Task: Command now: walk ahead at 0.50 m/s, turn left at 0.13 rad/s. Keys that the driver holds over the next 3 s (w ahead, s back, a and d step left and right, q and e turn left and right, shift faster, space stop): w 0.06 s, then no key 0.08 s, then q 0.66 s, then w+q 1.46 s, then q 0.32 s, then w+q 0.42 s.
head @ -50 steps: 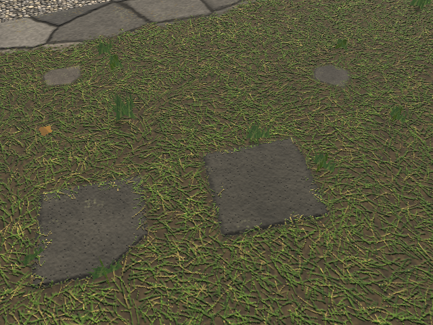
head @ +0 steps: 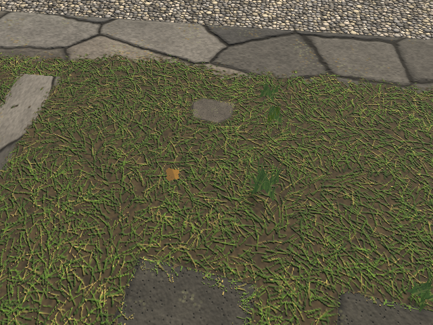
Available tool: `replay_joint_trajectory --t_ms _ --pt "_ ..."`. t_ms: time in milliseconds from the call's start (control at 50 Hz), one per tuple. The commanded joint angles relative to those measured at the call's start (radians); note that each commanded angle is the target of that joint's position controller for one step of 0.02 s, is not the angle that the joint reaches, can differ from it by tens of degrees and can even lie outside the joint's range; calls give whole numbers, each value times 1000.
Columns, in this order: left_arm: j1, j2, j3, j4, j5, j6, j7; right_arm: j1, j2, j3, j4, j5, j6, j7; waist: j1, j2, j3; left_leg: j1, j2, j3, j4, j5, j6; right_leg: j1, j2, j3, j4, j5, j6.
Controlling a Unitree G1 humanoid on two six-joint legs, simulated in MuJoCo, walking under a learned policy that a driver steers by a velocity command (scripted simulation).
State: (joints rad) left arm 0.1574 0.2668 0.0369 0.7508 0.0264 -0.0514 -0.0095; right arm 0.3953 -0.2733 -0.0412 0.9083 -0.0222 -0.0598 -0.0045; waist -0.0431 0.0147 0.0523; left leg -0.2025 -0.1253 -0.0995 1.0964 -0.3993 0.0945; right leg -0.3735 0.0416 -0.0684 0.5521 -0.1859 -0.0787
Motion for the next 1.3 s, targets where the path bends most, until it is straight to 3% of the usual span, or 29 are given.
replay_joint_trajectory --t_ms 20,60,100,160,240,340,360,380,400,420,440,460,480,500,580,680,800,840,880,900,920,940,960,980,1000,1040,1140,1220,1300 --pt "108 83 27 4 -7 -14 0 -21 -96 -16 -70 -15 -4 14 41 -48 -22 -332 123 -14 105 86 -9 258 -302 412 -327 51 -149" --pt "143 79 23 40 -12 -31 -4 -7 -69 -8 -63 -21 11 25 22 -84 -32 -294 138 13 57 99 -25 219 -268 327 -354 173 -140" --pt "177 85 23 70 -20 -46 -7 -36 -49 -1 -66 -23 18 27 15 -77 -12 -325 145 48 7 117 -48 221 -264 250 -354 469 -151" --pt "188 84 15 100 -18 -46 -8 -130 -16 16 -88 -14 17 27 18 -89 -17 -326 146 106 -181 215 -78 233 -211 98 -326 800 -119" --pt "206 87 10 125 -18 -36 3 -240 -1 32 -97 5 17 31 60 -125 -49 -212 115 149 -415 386 -69 255 -187 -3 -297 784 -65" --pt "201 115 23 141 -23 -5 36 -215 -53 12 -95 -13 13 28 41 -116 -52 -144 87 150 -543 283 -9 342 -250 4 -91 776 -49" --pt "191 122 26 140 -25 3 41 -141 -65 2 -73 -19 4 27 7 -82 -80 -62 71 143 -620 327 13 330 -232 -12 41 726 -32" --pt "210 140 32 129 -21 6 43 -70 -119 -16 -58 -25 -7 23 -19 -1 -132 58 138 44 -669 620 49 259 -184 -48 230 527 8" --pt "272 84 21 86 -19 7 41 -24 -216 -43 -72 -24 -3 13 8 189 -240 281 413 -256 -584 1209 175 32 -63 -101 570 -111 50" --pt "276 70 19 78 -29 30 41 5 -207 -52 -67 33 17 9 -5 203 -378 360 518 -432 -623 1276 327 -97 43 19 738 -486 65" --pt "243 88 21 84 -8 47 42 -46 -174 -50 -84 48 31 9 8 68 -310 265 475 -371 -669 1031 309 -125 -27 95 760 -445 71" --pt "169 83 22 70 -8 53 41 -122 -133 -42 -99 35 43 4 17 42 -180 138 415 -321 -726 834 274 -159 -45 97 729 -385 77" --pt "126 82 24 60 -5 59 43 -168 -103 -34 -103 22 54 -2 40 16 -101 45 356 -277 -769 700 225 -161 -70 105 663 -329 84" --pt "119 88 26 52 3 70 43 -189 -93 -34 -107 21 60 -8 56 32 -80 -14 312 -244 -793 615 193 -134 -82 106 607 -286 92" --pt "132 70 26 48 1 98 40 -191 -125 -50 -115 8 63 -1 64 45 -137 -57 255 -233 -819 463 160 -78 -61 97 527 -226 114" --pt "33 87 32 5 -2 110 47 -163 -148 -67 -113 4 83 -2 24 89 -108 -46 238 -338 -875 85 134 -126 -53 118 399 -209 123" --pt "11 88 28 -20 -17 91 55 -153 -157 -81 -110 -2 94 2 10 100 -105 -22 234 -425 -865 87 118 -61 -10 130 251 -242 93" --pt "63 93 26 -16 -17 80 50 -155 -163 -86 -105 0 100 8 33 115 -135 -70 209 -452 -890 -107 110 62 22 113 148 -295 67" --pt "191 86 24 16 -20 70 54 -231 -153 -89 -122 6 110 11 118 130 -95 -255 140 -426 -904 -243 46 310 54 80 -107 -253 24" --pt "264 130 34 36 -10 64 68 -265 -120 -83 -142 14 107 5 156 66 -54 -390 49 -340 -811 -278 -40 441 -16 126 -301 -270 3" --pt "235 243 59 17 -8 59 80 -212 -34 -66 -154 37 102 -2 119 -246 -95 -503 -67 -129 -433 -277 -72 485 -328 477 -409 -542 -45" --pt "118 277 70 -8 17 56 78 -263 -108 -77 -167 0 87 0 90 -228 14 -596 -43 -65 -267 -58 -79 301 -446 667 -491 -608 -102" --pt "56 204 53 -15 10 49 76 -249 -156 -90 -153 -16 81 13 31 -112 36 -533 15 -90 -174 52 -81 227 -393 569 -472 -554 -89" --pt "14 162 43 -22 2 41 70 -185 -145 -89 -128 -22 80 31 -10 -104 13 -480 11 -71 -95 112 -82 203 -333 469 -454 -475 -58" --pt "-8 149 39 -32 -3 34 63 -139 -135 -87 -111 -25 83 43 -27 -122 -11 -464 14 -47 -16 136 -88 218 -290 385 -447 -426 -36" --pt "28 137 37 -30 -4 22 51 -146 -114 -76 -110 -26 89 63 0 -150 20 -509 49 -2 73 158 -92 216 -259 289 -457 -405 -38" --pt "239 148 53 42 1 -11 29 -303 -87 -55 -156 -22 79 78 110 -116 65 -642 107 7 -45 211 -121 404 -287 200 -445 -211 -59" --pt "277 142 55 69 0 -21 23 -393 -68 -40 -186 -18 70 92 138 -134 77 -612 140 61 -207 232 -117 447 -303 103 -425 -33 -62" --pt "301 141 54 101 2 -26 22 -494 -43 -18 -241 -19 62 109 148 -156 82 -484 150 175 -386 183 -69 422 -318 -2 -375 193 -56"
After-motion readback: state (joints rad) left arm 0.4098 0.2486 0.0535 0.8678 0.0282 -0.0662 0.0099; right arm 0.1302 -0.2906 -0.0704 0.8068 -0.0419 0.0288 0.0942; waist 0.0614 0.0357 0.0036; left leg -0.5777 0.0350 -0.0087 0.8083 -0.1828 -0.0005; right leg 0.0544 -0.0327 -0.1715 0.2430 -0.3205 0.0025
